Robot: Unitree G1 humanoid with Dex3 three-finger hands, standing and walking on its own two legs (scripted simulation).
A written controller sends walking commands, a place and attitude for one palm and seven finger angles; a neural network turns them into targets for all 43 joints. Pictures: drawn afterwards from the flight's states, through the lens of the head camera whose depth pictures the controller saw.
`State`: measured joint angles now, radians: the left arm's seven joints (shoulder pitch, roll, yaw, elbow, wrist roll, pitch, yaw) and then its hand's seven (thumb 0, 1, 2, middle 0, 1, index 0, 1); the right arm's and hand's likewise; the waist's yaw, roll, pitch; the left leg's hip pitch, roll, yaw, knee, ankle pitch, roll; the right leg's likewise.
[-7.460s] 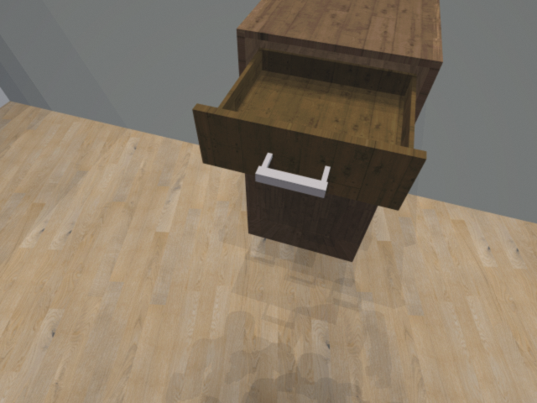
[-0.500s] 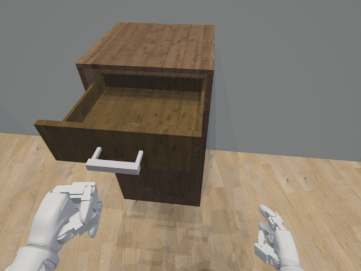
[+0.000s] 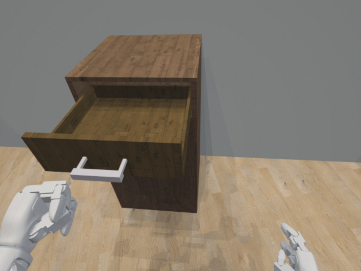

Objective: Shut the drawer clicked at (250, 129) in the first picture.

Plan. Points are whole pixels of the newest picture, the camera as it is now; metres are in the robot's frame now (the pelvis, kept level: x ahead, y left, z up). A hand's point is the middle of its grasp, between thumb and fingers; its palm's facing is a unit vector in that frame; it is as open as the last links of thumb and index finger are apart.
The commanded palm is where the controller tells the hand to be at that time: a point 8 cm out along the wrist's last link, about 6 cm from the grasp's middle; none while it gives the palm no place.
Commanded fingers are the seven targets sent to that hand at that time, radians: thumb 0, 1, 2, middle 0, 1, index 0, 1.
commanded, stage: bring the fist close to the handle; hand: left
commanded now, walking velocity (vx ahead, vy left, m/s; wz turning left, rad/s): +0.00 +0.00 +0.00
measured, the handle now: (100, 168) +0.35 +0.25 +0.05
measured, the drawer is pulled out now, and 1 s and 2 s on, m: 0.29 0.29 0.29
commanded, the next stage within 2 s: push the drawer shut in 1.48 s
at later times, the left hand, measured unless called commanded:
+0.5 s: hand (80, 213) +0.20 +0.22 +0.10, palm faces +0.01 -1.00 -0.08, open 3.3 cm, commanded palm +0.17 +0.27 +0.10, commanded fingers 0.00 0.90 0.90 -1.40 -1.60 -1.40 -1.60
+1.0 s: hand (97, 204) +0.24 +0.21 +0.05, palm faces -0.03 -1.00 -0.05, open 3.3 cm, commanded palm +0.22 +0.27 +0.05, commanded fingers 0.00 0.90 0.90 -1.40 -1.60 -1.40 -1.60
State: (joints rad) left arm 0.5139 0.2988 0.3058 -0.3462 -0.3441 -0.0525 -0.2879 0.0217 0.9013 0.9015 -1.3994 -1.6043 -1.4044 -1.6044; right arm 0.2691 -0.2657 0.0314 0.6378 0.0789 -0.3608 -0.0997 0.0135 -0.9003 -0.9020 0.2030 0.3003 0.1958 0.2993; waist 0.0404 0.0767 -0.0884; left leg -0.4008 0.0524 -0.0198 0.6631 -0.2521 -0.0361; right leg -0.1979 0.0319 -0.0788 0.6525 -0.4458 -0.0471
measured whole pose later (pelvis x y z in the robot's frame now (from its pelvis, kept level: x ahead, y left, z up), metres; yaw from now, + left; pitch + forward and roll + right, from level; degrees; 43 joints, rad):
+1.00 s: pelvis -0.01 +0.03 -0.02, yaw -1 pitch +6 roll -1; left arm 0.24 0.23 0.18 0.03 -0.26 -0.25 -0.24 0.02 0.90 0.90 -1.40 -1.60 -1.40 -1.60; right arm 0.24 -0.25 0.03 0.62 0.03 -0.24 -0.06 0.01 -0.90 -0.90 0.21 0.30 0.20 0.30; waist -0.02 0.04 -0.06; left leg -0.64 0.03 0.01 0.81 -0.29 0.01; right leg -0.44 -0.01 -0.05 0.82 -0.49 0.00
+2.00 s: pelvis -0.01 +0.01 -0.02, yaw -1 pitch +8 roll +0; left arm 0.05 0.29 0.26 0.28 -0.30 -0.30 -0.34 0.00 0.86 0.94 -1.40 -1.60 -1.40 -1.60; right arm 0.24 -0.28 0.01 0.63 0.04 -0.15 -0.07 0.01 -0.90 -0.90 0.20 0.30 0.20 0.30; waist -0.01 0.05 -0.08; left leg -0.69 0.04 -0.01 0.85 -0.31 -0.02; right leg -0.50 0.01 -0.07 0.87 -0.52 -0.03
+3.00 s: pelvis -0.02 +0.04 -0.03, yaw -2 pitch +12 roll -2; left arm -0.54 0.36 0.28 0.81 -0.17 -0.32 -0.24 -0.03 0.82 0.94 -1.40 -1.60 -1.40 -1.60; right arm 0.33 -0.26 0.02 0.67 0.03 -0.05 -0.04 0.01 -0.90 -0.90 0.20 0.30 0.20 0.30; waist -0.07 0.03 -0.07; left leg -0.81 0.05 0.00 0.90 -0.31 0.01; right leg -0.61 0.02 -0.05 0.89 -0.50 0.00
